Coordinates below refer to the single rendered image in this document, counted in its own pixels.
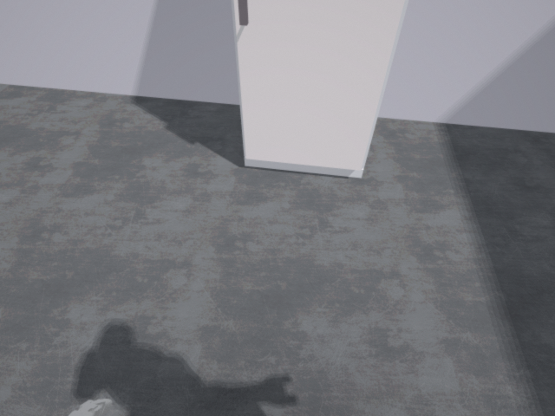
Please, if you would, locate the robot left hand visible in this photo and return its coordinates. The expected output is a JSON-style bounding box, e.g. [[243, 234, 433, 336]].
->
[[69, 399, 112, 416]]

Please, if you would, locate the fridge door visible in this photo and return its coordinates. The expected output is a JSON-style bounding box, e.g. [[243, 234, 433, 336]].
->
[[234, 0, 405, 171]]

